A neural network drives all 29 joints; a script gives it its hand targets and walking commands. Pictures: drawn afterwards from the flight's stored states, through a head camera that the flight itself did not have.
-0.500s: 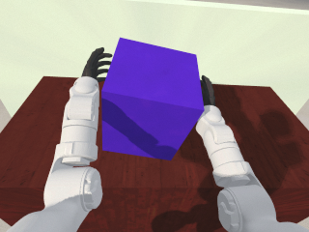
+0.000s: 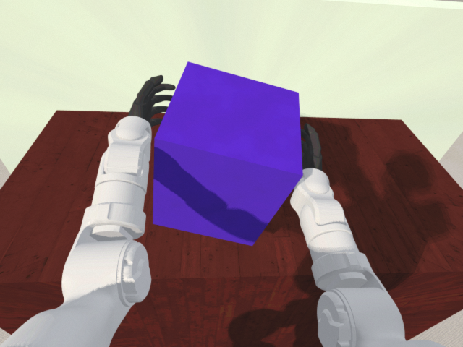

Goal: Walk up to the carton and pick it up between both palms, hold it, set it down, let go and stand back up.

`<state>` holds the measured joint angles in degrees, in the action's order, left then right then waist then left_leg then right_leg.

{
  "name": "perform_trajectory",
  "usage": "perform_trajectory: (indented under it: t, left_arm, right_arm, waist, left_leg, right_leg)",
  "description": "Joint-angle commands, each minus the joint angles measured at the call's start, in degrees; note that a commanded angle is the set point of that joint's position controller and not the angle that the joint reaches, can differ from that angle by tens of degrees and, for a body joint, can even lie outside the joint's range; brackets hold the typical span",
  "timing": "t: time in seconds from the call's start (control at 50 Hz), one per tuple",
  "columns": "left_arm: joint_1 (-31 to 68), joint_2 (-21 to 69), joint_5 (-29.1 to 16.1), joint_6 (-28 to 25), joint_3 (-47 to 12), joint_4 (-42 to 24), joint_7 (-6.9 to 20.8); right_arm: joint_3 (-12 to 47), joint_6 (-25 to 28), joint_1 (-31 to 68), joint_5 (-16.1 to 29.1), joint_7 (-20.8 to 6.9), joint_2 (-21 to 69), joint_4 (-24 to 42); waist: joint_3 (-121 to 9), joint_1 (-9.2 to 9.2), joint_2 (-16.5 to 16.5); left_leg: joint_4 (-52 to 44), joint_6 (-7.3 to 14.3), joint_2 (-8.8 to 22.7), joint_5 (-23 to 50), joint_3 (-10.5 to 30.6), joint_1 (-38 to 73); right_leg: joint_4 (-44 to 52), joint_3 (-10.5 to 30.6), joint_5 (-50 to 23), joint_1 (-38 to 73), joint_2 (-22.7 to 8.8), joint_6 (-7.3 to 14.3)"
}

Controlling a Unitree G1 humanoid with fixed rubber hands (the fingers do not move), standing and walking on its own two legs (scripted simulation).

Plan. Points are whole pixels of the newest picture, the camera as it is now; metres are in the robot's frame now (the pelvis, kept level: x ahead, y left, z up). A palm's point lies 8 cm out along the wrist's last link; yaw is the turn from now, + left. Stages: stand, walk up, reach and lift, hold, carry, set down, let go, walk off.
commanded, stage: set down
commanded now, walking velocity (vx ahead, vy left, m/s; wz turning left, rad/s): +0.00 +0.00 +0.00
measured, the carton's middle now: (222, 161) +0.41 -0.05 +0.11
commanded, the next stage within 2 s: none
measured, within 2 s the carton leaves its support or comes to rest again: rests again in 1.94 s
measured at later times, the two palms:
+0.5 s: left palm (149, 133) +0.45 +0.08 +0.16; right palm (307, 179) +0.34 -0.20 +0.11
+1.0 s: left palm (154, 140) +0.45 +0.08 +0.15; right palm (309, 187) +0.33 -0.20 +0.10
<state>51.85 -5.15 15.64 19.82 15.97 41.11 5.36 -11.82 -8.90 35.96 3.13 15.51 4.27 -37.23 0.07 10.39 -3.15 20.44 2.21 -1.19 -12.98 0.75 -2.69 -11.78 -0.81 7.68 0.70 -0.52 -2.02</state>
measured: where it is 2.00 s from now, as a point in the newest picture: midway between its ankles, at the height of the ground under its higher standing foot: outside the picture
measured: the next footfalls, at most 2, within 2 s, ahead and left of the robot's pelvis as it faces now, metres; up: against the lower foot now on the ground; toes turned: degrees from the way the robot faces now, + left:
none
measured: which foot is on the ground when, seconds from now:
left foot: down 0.00-1.00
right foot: down 0.00-1.00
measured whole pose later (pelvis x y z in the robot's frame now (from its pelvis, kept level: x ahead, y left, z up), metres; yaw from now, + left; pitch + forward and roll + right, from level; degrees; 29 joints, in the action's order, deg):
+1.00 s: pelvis +0.00 +0.00 +0.00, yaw -1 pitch -1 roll -2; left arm 52.5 -5.9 15.3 11.5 16.3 53.0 6.0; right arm -18.6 -2.0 33.4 -4.7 14.4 8.1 -40.2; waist -0.9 11.3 -2.6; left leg 21.7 2.5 -1.2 -13.2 0.0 -7.8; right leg -13.0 -0.2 7.6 -4.6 -0.6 -2.4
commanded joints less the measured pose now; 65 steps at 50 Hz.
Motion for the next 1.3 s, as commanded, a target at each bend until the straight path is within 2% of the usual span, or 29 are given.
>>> perform_trajectory:
  t: [0.0, 0.02, 0.06, 0.1, 0.14, 0.2, 0.24, 0.3, 0.36, 0.44, 0.5, 0.54, 0.62, 0.68, 0.72, 0.76, 0.78, 0.8, 0.82, 0.92, 0.94, 0.98, 1.02, 1.04, 1.14, 1.18, 1.2, 1.24, 1.28]
  left_arm:
    - [26.66, 37.01, -4.6, -0.25, -16.71, 1.16, 9.05]
    - [26.06, 37.28, -4.5, -0.11, -16.74, 2.69, 9.15]
    - [26.59, 37.64, -4.72, -0.34, -17.29, 3.44, 9.26]
    - [27.34, 39.43, -5.57, -1.14, -19.51, 2.44, 8.96]
    - [28.01, 39.27, -6.03, -2.25, -19.74, 1.94, 8.37]
    - [27.88, 37.62, -5.47, -3.21, -17.73, 3.02, 8.76]
    - [27.76, 38.09, -5.68, -3.72, -19.21, 1.75, 9.02]
    - [27.38, 38.6, -5.94, -3.97, -19.42, 3.08, 8.59]
    - [24.43, 36.51, -4.53, -3.34, -17.01, 4.45, 9.04]
    - [25.23, 36.69, -4.92, -3.45, -17.38, 3.59, 9.22]
    - [25.14, 36.61, -5.61, -4.56, -18.19, 2.6, 8.85]
    - [25.99, 35.86, -5.39, -4.76, -17.42, 3.38, 9.11]
    - [25.93, 36.21, -5.38, -6.24, -18.19, 3.83, 9.15]
    - [27.25, 35.12, -5.65, -7.03, -17.41, 6.02, 9.5]
    - [26.53, 35.18, -5.28, -6.92, -17.12, 6.33, 9.84]
    - [27.25, 35.0, -5.27, -7.37, -16.56, 7.66, 9.9]
    - [26.88, 34.47, -4.96, -7.7, -15.52, 7.97, 9.84]
    - [26.81, 34.39, -4.7, -8.08, -14.99, 7.93, 10.02]
    - [26.8, 34.42, -3.94, -7.94, -15.14, 9.38, 10.13]
    - [29.67, 33.45, -2.98, -8.88, -12.88, 11.06, 10.51]
    - [29.36, 34.58, -2.82, -9.28, -13.12, 11.44, 10.28]
    - [28.34, 34.13, -1.43, -9.57, -11.01, 14.22, 10.31]
    - [30.0, 33.97, -1.26, -10.67, -10.97, 13.29, 10.08]
    - [29.27, 33.81, -1.51, -11.36, -10.87, 12.67, 9.71]
    - [31.27, 34.63, -2.33, -14.27, -11.77, 14.24, 9.02]
    - [31.27, 34.27, -2.11, -15.08, -11.28, 15.82, 9.05]
    - [31.12, 34.93, -1.57, -15.5, -11.06, 15.46, 8.88]
    - [31.48, 34.68, -1.36, -15.87, -10.23, 18.66, 9.24]
    - [30.93, 34.81, -0.72, -16.07, -10.3, 18.16, 9.1]
  right_arm:
    - [19.54, 7.16, 53.56, 0.61, -7.26, 26.66, 18.8]
    - [19.58, 7.36, 54.29, 0.44, -7.35, 26.41, 19.06]
    - [18.3, 7.5, 53.99, 0.17, -7.51, 26.47, 18.31]
    - [18.95, 8.25, 54.44, 0.4, -7.6, 26.82, 19.18]
    - [19.88, 8.61, 54.22, 0.47, -7.82, 26.92, 18.99]
    - [18.58, 8.83, 52.54, -0.84, -7.57, 27.05, 17.49]
    - [17.15, 9.33, 50.61, -1.4, -7.47, 26.93, 16.79]
    - [17.55, 10.21, 52.46, -1.29, -7.55, 27.09, 18.33]
    - [17.73, 9.4, 48.17, -1.85, -7.16, 27.04, 15.34]
    - [18.03, 10.16, 49.82, -1.66, -7.49, 26.49, 18.58]
    - [18.8, 10.68, 47.73, -2.07, -7.3, 27.22, 18.61]
    - [18.36, 10.62, 48.01, -2.49, -7.23, 27.76, 17.9]
    - [17.08, 11.24, 45.6, -4.17, -7.08, 28.37, 16.69]
    - [17.53, 11.85, 48.17, -4.77, -7.1, 29.0, 17.38]
    - [17.32, 12.18, 47.47, -4.89, -7.2, 28.01, 17.85]
    - [16.98, 12.17, 48.14, -5.33, -7.23, 27.94, 16.98]
    - [17.48, 12.08, 48.25, -5.31, -7.44, 28.64, 17.41]
    - [17.47, 11.76, 46.29, -5.44, -7.56, 29.18, 15.52]
    - [16.31, 11.5, 44.99, -5.89, -7.59, 28.45, 13.77]
    - [11.02, 11.99, 45.28, -8.15, -8.24, 27.82, 9.85]
    - [10.63, 13.0, 45.86, -8.57, -8.55, 27.52, 10.46]
    - [8.69, 13.58, 45.27, -10.01, -8.88, 27.0, 7.56]
    - [7.59, 14.66, 44.32, -11.02, -9.1, 27.86, 6.57]
    - [8.26, 15.45, 43.79, -11.34, -9.34, 27.79, 6.98]
    - [8.48, 18.19, 46.11, -13.56, -9.72, 30.28, 7.85]
    - [7.58, 17.86, 44.82, -14.73, -9.78, 30.34, 5.11]
    - [7.24, 18.33, 44.53, -14.78, -10.13, 30.28, 5.11]
    - [6.27, 18.68, 46.0, -16.01, -10.17, 30.16, 4.63]
    - [5.67, 18.96, 44.17, -16.26, -10.15, 30.68, 3.29]
  waist:
    - [-24.23, 0.45, 4.62]
    - [-24.51, 0.82, 3.97]
    - [-23.41, 1.18, 5.63]
    - [-25.78, 1.39, 7.83]
    - [-28.0, 0.85, 7.69]
    - [-27.0, 1.06, 5.84]
    - [-27.71, 2.42, 7.89]
    - [-29.87, 1.75, 9.07]
    - [-24.61, 1.04, 7.4]
    - [-27.88, 0.55, 7.68]
    - [-31.14, 1.05, 7.7]
    - [-28.88, 1.18, 6.25]
    - [-29.97, 2.15, 7.43]
    - [-31.82, 1.55, 5.82]
    - [-31.64, 1.24, 6.38]
    - [-30.98, 1.42, 5.55]
    - [-30.33, 0.4, 4.62]
    - [-29.27, 0.53, 4.05]
    - [-26.51, 1.13, 5.86]
    - [-25.47, 1.92, 7.22]
    - [-27.19, 1.24, 8.63]
    - [-25.22, 0.84, 8.38]
    - [-26.97, 1.23, 8.1]
    - [-28.85, 0.72, 7.99]
    - [-34.51, 0.63, 6.99]
    - [-31.3, 1.23, 6.37]
    - [-32.13, 0.71, 6.9]
    - [-32.27, 0.78, 5.17]
    - [-31.2, 1.13, 6.7]
  left_leg:
    - [-1.41, -4.94, -0.14, 20.45, -2.12, 6.89]
    - [-1.45, -4.83, -0.14, 19.35, -2.18, 6.98]
    - [-1.6, -5.25, 0.15, 18.93, -1.98, 6.46]
    - [-0.45, -6.12, 0.44, 23.08, -1.72, 8.49]
    - [0.85, -6.32, 0.68, 28.06, -1.56, 10.28]
    - [0.09, -5.72, 0.44, 24.91, -1.66, 7.84]
    - [0.75, -6.67, 0.56, 26.94, -1.67, 9.13]
    - [2.32, -7.13, 0.73, 30.92, -1.29, 10.11]
    - [1.7, -6.33, 0.59, 28.85, -1.63, 7.87]
    - [1.21, -6.15, 0.36, 26.44, -1.65, 7.3]
    - [2.35, -6.3, 0.47, 31.04, -1.65, 8.49]
    - [1.59, -5.81, 0.26, 26.25, -1.84, 7.38]
    - [2.04, -6.15, 0.3, 26.01, -1.73, 7.47]
    - [1.34, -5.23, -0.1, 21.82, -1.78, 4.65]
    - [1.22, -5.42, 0.01, 22.91, -1.81, 5.23]
    - [1.31, -5.36, 0.14, 22.74, -1.68, 4.96]
    - [1.26, -5.04, 0.18, 23.33, -1.85, 4.16]
    - [0.79, -4.86, 0.09, 22.35, -2.19, 4.73]
    - [0.3, -5.15, 0.33, 21.83, -2.24, 4.74]
    - [-0.59, -5.46, 0.75, 18.18, -2.71, 3.04]
    - [-0.33, -5.94, 0.93, 19.42, -2.72, 3.87]
    - [-0.87, -5.65, 1.18, 18.55, -3.1, 3.77]
    - [-0.28, -5.91, 1.19, 20.25, -3.25, 5.1]
    - [0.83, -6.11, 1.52, 25.13, -3.06, 6.37]
    - [1.4, -5.88, 0.98, 22.22, -3.68, 4.43]
    - [0.77, -5.69, 1.17, 21.46, -3.63, 4.18]
    - [0.79, -5.81, 1.16, 21.74, -3.62, 4.37]
    - [0.49, -5.31, 1.09, 19.22, -3.52, 2.66]
    - [0.56, -5.68, 1.4, 20.22, -3.54, 3.22]
  right_leg:
    - [-2.7, -4.83, -22.99, 6.5, 3.5, -0.19]
    - [-2.13, -4.73, -21.21, 6.27, 3.63, 0.16]
    - [-1.84, -4.84, -18.98, 5.2, 3.43, 0.66]
    - [-2.02, -4.97, -20.27, 3.94, 3.63, 1.05]
    - [-2.18, -4.66, -20.43, 3.21, 4.03, 1.17]
    - [-2.6, -4.42, -22.15, 4.56, 3.61, 0.38]
    - [-2.99, -4.81, -23.58, 3.48, 3.56, 0.48]
    - [-3.2, -4.56, -23.89, 1.82, 3.8, 0.76]
    - [-3.1, -4.35, -24.43, 3.43, 3.48, 0.5]
    - [-3.6, -4.51, -25.82, 3.34, 3.08, 0.15]
    - [-4.45, -4.23, -29.7, 4.19, 3.23, 0.03]
    - [-3.95, -4.28, -27.98, 3.61, 2.98, -0.19]
    - [-4.63, -4.33, -30.19, 2.72, 2.58, -0.53]
    - [-5.31, -4.18, -31.32, 3.97, 2.27, -0.96]
    - [-5.33, -4.28, -31.38, 4.27, 2.33, -0.92]
    - [-5.09, -4.22, -30.21, 3.38, 2.59, -0.78]
    - [-5.15, -3.99, -29.42, 4.29, 2.78, -0.84]
    - [-4.99, -4.16, -30.21, 4.67, 2.54, -1.04]
    - [-4.77, -4.13, -28.78, 3.75, 2.32, -0.61]
    - [-3.9, -4.74, -21.99, 1.76, 2.47, 0.21]
    - [-3.85, -5.05, -21.3, 0.75, 2.49, 0.45]
    - [-3.2, -5.52, -17.89, 0.05, 2.74, 0.84]
    - [-3.8, -5.64, -20.25, -0.62, 2.94, 0.61]
    - [-4.39, -5.79, -22.93, -0.81, 3.11, 0.49]
    - [-5.13, -5.42, -25.76, 0.4, 2.66, 0.16]
    - [-4.53, -5.61, -23.75, 0.61, 2.91, 0.18]
    - [-4.59, -5.78, -24.41, 0.35, 2.72, 0.4]
    - [-4.75, -5.53, -23.29, 0.18, 2.63, 0.35]
    - [-4.77, -5.63, -23.22, -0.23, 2.53, 0.49]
